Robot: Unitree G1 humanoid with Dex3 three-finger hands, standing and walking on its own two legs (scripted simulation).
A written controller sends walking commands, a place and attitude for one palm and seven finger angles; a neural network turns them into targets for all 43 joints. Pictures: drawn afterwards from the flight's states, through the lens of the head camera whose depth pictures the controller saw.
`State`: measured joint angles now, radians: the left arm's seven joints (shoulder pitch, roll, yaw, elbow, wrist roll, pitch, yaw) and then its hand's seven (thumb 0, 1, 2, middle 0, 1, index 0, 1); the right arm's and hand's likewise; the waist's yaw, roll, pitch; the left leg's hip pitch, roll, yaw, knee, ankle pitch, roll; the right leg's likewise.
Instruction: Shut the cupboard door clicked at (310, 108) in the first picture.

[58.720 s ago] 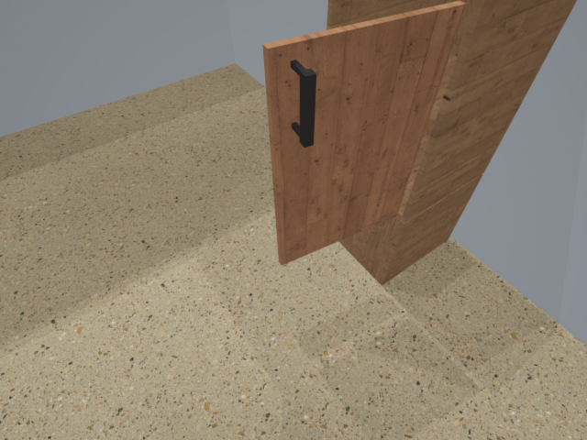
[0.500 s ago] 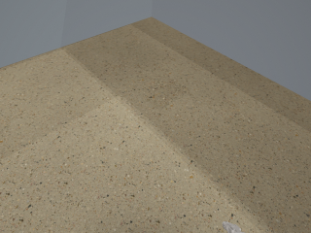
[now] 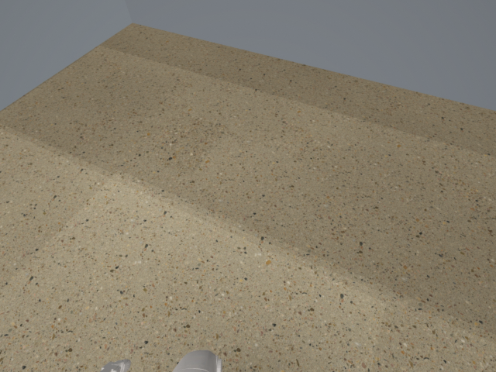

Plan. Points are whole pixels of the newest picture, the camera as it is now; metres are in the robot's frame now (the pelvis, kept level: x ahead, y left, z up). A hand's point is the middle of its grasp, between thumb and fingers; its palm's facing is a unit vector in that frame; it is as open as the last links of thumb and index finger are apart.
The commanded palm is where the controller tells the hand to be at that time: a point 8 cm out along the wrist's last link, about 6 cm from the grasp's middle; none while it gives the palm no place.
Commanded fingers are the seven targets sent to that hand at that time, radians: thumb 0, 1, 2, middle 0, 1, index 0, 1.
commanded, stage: turn to face it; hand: left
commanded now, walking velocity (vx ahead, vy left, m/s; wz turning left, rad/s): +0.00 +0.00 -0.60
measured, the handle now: out of the picture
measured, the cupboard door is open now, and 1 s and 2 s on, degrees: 26 26 26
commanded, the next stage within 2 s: none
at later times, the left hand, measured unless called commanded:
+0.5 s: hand (138, 350) +0.17 +0.23 -0.16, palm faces -0.25 -0.94 -0.21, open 7.4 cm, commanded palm none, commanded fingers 0.00 0.90 0.90 -0.20 -0.30 -0.20 -0.30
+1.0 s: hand (177, 336) +0.20 +0.16 -0.17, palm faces -0.51 -0.83 -0.20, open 7.4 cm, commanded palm none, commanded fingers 0.00 0.90 0.90 -0.20 -0.30 -0.20 -0.30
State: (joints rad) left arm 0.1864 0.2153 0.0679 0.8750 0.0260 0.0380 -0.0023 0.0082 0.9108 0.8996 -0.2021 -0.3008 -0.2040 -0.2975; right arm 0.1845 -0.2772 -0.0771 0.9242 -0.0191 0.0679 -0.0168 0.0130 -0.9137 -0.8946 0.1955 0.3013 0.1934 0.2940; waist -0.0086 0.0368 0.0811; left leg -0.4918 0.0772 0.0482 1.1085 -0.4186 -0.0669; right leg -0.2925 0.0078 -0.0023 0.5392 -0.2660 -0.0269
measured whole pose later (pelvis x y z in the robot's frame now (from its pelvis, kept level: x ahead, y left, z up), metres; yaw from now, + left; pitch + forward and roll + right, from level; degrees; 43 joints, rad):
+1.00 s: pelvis +0.03 +0.03 +0.00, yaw -34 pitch +1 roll +0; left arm 0.21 0.22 0.06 0.89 0.03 0.05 -0.01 0.01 0.91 0.90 -0.21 -0.30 -0.21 -0.30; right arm 0.16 -0.23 -0.05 0.87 -0.01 0.04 -0.02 0.01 -0.91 -0.89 0.20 0.30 0.19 0.29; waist 0.01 -0.03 0.07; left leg -0.36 0.04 0.03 0.68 -0.35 -0.07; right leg -0.30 0.04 0.11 0.54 -0.26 0.00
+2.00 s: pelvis +0.06 +0.04 +0.00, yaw -69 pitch +1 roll -2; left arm 0.18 0.27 0.10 0.91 0.02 0.09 -0.04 0.01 0.91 0.90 -0.20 -0.30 -0.20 -0.30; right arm 0.19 -0.19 -0.01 0.86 -0.03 0.02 -0.03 0.01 -0.91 -0.89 0.20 0.30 0.20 0.30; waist 0.02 -0.03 0.09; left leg -0.26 0.10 0.14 0.53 -0.28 0.02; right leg -0.48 0.00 0.00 1.12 -0.46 0.05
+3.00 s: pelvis +0.04 -0.05 +0.01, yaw -91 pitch +1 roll -2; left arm 0.15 0.24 0.08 0.99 0.04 0.07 -0.06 0.01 0.91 0.90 -0.20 -0.30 -0.20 -0.30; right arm 0.40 -0.19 -0.05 1.04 -0.05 -0.02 -0.02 0.01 -0.91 -0.89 0.20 0.30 0.20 0.30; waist -0.06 0.00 0.04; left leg -0.11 0.12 0.19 0.38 -0.27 -0.03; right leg -0.46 -0.07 -0.04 0.78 -0.29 0.03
